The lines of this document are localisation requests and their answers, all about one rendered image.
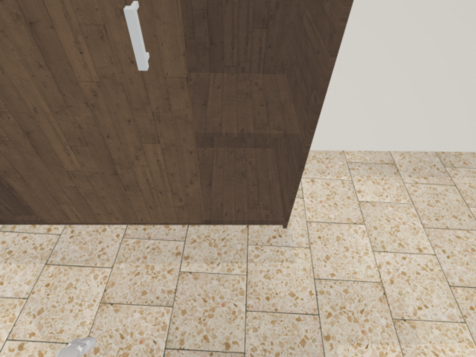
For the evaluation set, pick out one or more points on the handle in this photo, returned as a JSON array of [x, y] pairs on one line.
[[135, 33]]

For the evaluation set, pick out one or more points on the left robot hand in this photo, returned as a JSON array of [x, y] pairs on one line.
[[77, 348]]

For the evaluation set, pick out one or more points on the wardrobe door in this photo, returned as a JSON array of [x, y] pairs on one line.
[[11, 203], [85, 137]]

